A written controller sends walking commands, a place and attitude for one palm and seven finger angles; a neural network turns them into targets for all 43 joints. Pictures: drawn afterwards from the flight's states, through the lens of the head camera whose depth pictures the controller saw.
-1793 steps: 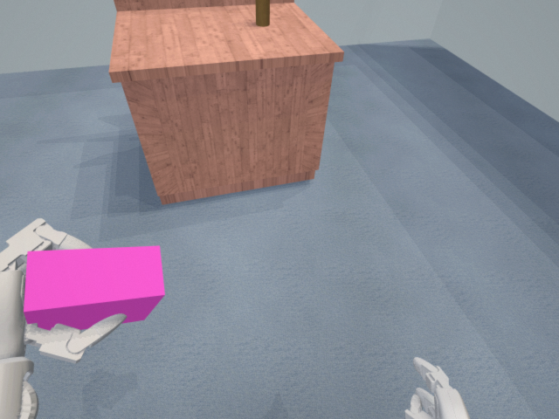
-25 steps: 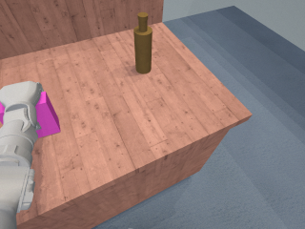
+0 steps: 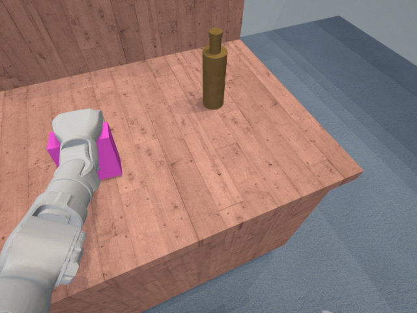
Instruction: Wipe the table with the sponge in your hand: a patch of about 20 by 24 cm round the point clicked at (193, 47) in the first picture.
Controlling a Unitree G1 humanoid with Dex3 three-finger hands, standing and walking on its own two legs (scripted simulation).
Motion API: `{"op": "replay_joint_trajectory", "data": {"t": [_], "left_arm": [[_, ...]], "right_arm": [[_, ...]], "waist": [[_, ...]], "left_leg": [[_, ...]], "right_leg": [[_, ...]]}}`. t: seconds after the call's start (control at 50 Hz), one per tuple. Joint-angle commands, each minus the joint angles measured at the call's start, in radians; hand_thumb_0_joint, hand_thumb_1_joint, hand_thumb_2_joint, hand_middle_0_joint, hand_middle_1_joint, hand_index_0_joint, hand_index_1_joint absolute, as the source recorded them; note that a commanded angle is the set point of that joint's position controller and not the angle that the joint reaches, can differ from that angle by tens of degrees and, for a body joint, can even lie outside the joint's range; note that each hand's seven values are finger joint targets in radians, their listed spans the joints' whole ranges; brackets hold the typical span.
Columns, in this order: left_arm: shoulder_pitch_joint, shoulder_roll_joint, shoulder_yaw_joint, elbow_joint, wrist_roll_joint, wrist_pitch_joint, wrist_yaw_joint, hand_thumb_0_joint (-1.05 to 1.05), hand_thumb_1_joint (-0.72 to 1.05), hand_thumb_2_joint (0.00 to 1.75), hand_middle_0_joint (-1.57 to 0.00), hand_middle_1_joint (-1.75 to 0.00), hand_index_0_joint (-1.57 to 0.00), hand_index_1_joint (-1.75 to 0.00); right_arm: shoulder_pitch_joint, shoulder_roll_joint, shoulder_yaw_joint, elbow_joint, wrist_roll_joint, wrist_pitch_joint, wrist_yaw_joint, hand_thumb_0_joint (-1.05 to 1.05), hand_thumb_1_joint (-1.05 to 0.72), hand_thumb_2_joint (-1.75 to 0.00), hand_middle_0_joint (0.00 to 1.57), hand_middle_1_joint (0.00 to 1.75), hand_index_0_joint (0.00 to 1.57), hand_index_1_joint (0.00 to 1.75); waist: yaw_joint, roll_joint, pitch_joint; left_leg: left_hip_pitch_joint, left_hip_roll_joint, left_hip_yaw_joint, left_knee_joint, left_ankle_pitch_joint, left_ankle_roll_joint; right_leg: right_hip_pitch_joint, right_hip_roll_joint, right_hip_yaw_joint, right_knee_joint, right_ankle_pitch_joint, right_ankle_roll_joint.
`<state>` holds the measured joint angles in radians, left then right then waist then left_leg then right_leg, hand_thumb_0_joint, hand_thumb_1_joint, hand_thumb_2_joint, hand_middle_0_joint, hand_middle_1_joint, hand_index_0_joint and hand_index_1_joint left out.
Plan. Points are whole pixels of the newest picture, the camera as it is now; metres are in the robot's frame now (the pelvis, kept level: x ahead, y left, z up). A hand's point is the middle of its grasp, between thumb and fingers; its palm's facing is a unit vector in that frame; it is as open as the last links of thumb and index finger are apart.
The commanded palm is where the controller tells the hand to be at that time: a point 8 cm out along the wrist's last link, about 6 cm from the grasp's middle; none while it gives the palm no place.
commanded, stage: slide across to the middle lane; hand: left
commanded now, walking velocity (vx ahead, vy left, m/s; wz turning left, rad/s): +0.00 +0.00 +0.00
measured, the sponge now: (91, 160) +0.43 +0.28 +0.00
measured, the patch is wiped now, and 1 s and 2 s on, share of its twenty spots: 0.50 0.50 0.80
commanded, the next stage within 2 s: wipe back along the middle lane in 0.08 s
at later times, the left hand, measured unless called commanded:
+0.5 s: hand (100, 151) +0.42 +0.25 +0.04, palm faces -0.08 -0.01 -1.00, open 9.9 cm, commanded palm +0.39 +0.23 +0.08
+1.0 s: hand (104, 168) +0.38 +0.23 +0.04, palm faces -0.04 -0.01 -1.00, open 9.9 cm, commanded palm +0.34 +0.20 +0.07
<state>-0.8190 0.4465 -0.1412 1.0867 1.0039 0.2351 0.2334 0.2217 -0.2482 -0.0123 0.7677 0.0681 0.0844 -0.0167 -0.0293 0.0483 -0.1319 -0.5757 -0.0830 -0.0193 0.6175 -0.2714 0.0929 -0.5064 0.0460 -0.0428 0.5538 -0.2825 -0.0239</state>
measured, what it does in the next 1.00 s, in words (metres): stands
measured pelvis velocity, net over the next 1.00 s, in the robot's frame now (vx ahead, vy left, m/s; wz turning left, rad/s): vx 0.01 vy -0.01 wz -0.01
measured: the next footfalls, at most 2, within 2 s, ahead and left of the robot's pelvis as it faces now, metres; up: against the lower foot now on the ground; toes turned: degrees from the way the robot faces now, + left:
none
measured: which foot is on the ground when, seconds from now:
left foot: down 0.00-1.00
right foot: down 0.00-1.00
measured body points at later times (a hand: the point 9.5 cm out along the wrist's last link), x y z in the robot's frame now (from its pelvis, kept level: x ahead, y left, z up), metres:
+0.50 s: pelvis +0.01 -0.02 +0.01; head +0.05 -0.03 +0.46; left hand +0.42 +0.24 +0.10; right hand +0.11 -0.29 -0.12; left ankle +0.01 +0.05 -0.72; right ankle -0.02 -0.11 -0.72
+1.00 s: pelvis +0.01 -0.01 +0.01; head +0.02 -0.03 +0.46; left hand +0.38 +0.22 +0.10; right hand +0.17 -0.26 -0.11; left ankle +0.01 +0.05 -0.72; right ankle -0.02 -0.11 -0.72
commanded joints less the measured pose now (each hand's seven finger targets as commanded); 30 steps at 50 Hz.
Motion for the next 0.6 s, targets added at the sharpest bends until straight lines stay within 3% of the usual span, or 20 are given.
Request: {"op": "replay_joint_trajectory", "data": {"t": [0.0, 0.04, 0.08, 0.16, 0.18, 0.22, 0.24, 0.26, 0.32, 0.42, 0.44, 0.5, 0.56, 0.58], "left_arm": [[-0.385, 0.16, 0.055, -0.153, 0.024, 0.006, 0.041, 0.0, 0.1, 1.3, -1.2, -1.6, -1.2, -1.6], [-0.367, 0.119, 0.037, -0.155, 0.008, 0.017, 0.044, 0.0, 0.1, 1.3, -1.2, -1.6, -1.2, -1.6], [-0.355, 0.14, 0.053, -0.153, 0.007, 0.027, 0.043, 0.0, 0.1, 1.3, -1.2, -1.6, -1.2, -1.6], [-0.33, 0.111, 0.029, -0.174, 0.0, 0.033, 0.033, 0.0, 0.1, 1.3, -1.2, -1.6, -1.2, -1.6], [-0.299, 0.088, 0.013, -0.178, -0.003, 0.036, 0.028, 0.0, 0.1, 1.3, -1.2, -1.6, -1.2, -1.6], [-0.224, 0.111, 0.046, -0.178, -0.013, 0.038, 0.023, 0.0, 0.1, 1.3, -1.2, -1.6, -1.2, -1.6], [-0.227, 0.075, 0.006, -0.201, -0.015, 0.037, 0.015, 0.0, 0.1, 1.3, -1.2, -1.6, -1.2, -1.6], [-0.198, 0.069, 0.009, -0.198, -0.017, 0.04, 0.013, 0.0, 0.1, 1.3, -1.2, -1.6, -1.2, -1.6], [-0.123, 0.112, 0.046, -0.191, -0.02, 0.053, 0.008, 0.0, 0.1, 1.3, -1.2, -1.6, -1.2, -1.6], [-0.056, 0.086, 0.021, -0.253, -0.01, 0.07, -0.001, 0.0, 0.1, 1.3, -1.2, -1.6, -1.2, -1.6], [-0.01, 0.086, 0.027, -0.259, -0.016, 0.077, 0.0, 0.0, 0.1, 1.3, -1.2, -1.6, -1.2, -1.6], [0.015, 0.052, 0.001, -0.272, -0.021, 0.097, -0.002, 0.0, 0.1, 1.3, -1.2, -1.6, -1.2, -1.6], [0.061, 0.067, 0.022, -0.298, -0.026, 0.112, 0.004, 0.0, 0.1, 1.3, -1.2, -1.6, -1.2, -1.6], [0.077, 0.024, -0.012, -0.307, -0.031, 0.121, 0.002, 0.0, 0.1, 1.3, -1.2, -1.6, -1.2, -1.6]], "right_arm": [[0.044, -0.17, -0.05, -0.088, -0.009, 0.003, -0.006, 0.0, -0.9, -0.9, 0.2, 0.3, 0.2, 0.3], [0.036, -0.167, -0.053, -0.088, -0.01, 0.007, -0.002, 0.0, -0.9, -0.9, 0.2, 0.3, 0.2, 0.3], [0.037, -0.168, -0.051, -0.088, -0.008, 0.013, 0.0, 0.0, -0.9, -0.9, 0.2, 0.3, 0.2, 0.3], [0.026, -0.166, -0.052, -0.091, -0.004, 0.023, 0.0, 0.0, -0.9, -0.9, 0.2, 0.3, 0.2, 0.3], [0.019, -0.162, -0.052, -0.094, -0.001, 0.026, 0.0, 0.0, -0.9, -0.9, 0.2, 0.3, 0.2, 0.3], [0.004, -0.164, -0.049, -0.101, 0.003, 0.03, -0.001, 0.0, -0.9, -0.9, 0.2, 0.3, 0.2, 0.3], [0.002, -0.164, -0.048, -0.106, 0.003, 0.032, -0.001, 0.0, -0.9, -0.9, 0.2, 0.3, 0.2, 0.3], [-0.001, -0.161, -0.05, -0.105, 0.004, 0.035, 0.0, 0.0, -0.9, -0.9, 0.2, 0.3, 0.2, 0.3], [-0.022, -0.17, -0.044, -0.116, 0.011, 0.047, -0.004, 0.0, -0.9, -0.9, 0.2, 0.3, 0.2, 0.3], [-0.054, -0.168, -0.042, -0.139, 0.016, 0.059, -0.006, 0.0, -0.9, -0.9, 0.2, 0.3, 0.2, 0.3], [-0.057, -0.168, -0.044, -0.146, 0.016, 0.06, -0.005, 0.0, -0.9, -0.9, 0.2, 0.3, 0.2, 0.3], [-0.078, -0.165, -0.04, -0.155, 0.02, 0.066, -0.007, 0.0, -0.9, -0.9, 0.2, 0.3, 0.2, 0.3], [-0.097, -0.165, -0.039, -0.165, 0.02, 0.071, -0.009, 0.0, -0.9, -0.9, 0.2, 0.3, 0.2, 0.3], [-0.107, -0.161, -0.037, -0.172, 0.022, 0.072, -0.008, 0.0, -0.9, -0.9, 0.2, 0.3, 0.2, 0.3]], "waist": [[-0.037, 0.008, -0.323], [-0.039, 0.0, -0.324], [-0.037, -0.024, -0.349], [-0.044, -0.033, -0.338], [-0.04, -0.029, -0.337], [-0.018, -0.027, -0.337], [-0.025, -0.02, -0.328], [-0.024, -0.038, -0.317], [-0.009, -0.074, -0.284], [0.001, -0.062, -0.272], [0.015, -0.054, -0.265], [0.008, -0.074, -0.233], [0.026, -0.077, -0.249], [0.022, -0.07, -0.231]], "left_leg": [[0.366, 0.104, -0.111, -0.048, 0.378, -0.1], [0.369, 0.103, -0.101, -0.038, 0.421, -0.096], [0.345, 0.097, -0.084, -0.035, 0.426, -0.086], [0.326, 0.09, -0.065, -0.03, 0.432, -0.068], [0.321, 0.085, -0.057, -0.034, 0.423, -0.062], [0.306, 0.081, -0.058, -0.044, 0.431, -0.063], [0.314, 0.08, -0.052, -0.043, 0.429, -0.059], [0.307, 0.08, -0.046, -0.043, 0.415, -0.051], [0.247, 0.07, -0.035, -0.064, 0.365, -0.043], [0.255, 0.066, -0.032, -0.077, 0.364, -0.041], [0.26, 0.063, -0.031, -0.078, 0.362, -0.038], [0.258, 0.066, -0.032, -0.088, 0.325, -0.041], [0.266, 0.064, -0.031, -0.093, 0.337, -0.044], [0.265, 0.063, -0.031, -0.097, 0.328, -0.045]], "right_leg": [[0.001, 0.012, 0.027, -0.054, 0.214, -0.041], [0.023, 0.012, 0.029, -0.057, 0.259, -0.038], [0.075, 0.006, 0.039, -0.057, 0.316, -0.035], [0.125, -0.001, 0.054, -0.064, 0.39, -0.031], [0.138, -0.003, 0.058, -0.069, 0.401, -0.031], [0.179, -0.006, 0.061, -0.069, 0.419, -0.035], [0.175, -0.006, 0.062, -0.072, 0.43, -0.034], [0.182, -0.008, 0.067, -0.078, 0.437, -0.033], [0.241, -0.016, 0.078, -0.084, 0.46, -0.033], [0.255, -0.02, 0.082, -0.088, 0.469, -0.038], [0.257, -0.017, 0.084, -0.093, 0.462, -0.039], [0.234, -0.017, 0.085, -0.105, 0.418, -0.039], [0.257, -0.018, 0.082, -0.101, 0.425, -0.042], [0.247, -0.018, 0.081, -0.105, 0.415, -0.042]]}}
